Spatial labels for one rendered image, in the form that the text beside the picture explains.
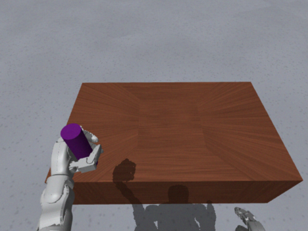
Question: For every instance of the left robot hand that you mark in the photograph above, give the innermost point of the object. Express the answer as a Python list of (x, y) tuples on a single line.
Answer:
[(63, 161)]

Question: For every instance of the left robot arm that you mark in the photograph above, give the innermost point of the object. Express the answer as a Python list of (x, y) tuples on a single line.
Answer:
[(56, 201)]

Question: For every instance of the can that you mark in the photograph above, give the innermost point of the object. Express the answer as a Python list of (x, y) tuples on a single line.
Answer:
[(76, 140)]

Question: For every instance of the right robot hand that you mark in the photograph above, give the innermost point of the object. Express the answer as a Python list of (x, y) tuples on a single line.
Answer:
[(249, 220)]

